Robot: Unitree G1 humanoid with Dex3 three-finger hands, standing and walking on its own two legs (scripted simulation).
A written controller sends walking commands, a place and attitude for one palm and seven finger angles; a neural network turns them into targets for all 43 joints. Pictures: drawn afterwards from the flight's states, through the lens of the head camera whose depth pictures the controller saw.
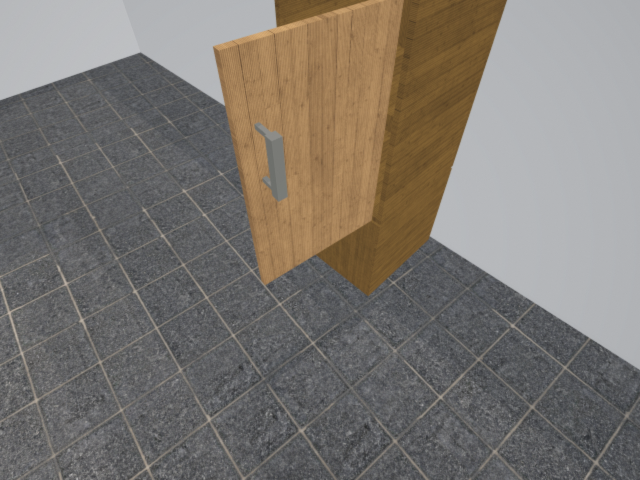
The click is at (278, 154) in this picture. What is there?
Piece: cupboard door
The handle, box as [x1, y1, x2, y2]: [254, 122, 287, 201]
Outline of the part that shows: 258,122 254,125 255,129 265,137 270,174 269,179 266,176 262,178 263,181 272,190 272,195 278,201 287,196 282,137 275,131 270,132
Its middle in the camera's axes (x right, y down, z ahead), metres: -0.09 -0.14 +0.70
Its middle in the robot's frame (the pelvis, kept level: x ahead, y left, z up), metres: +0.62 +0.12 +0.03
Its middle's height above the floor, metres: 0.82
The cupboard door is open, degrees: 83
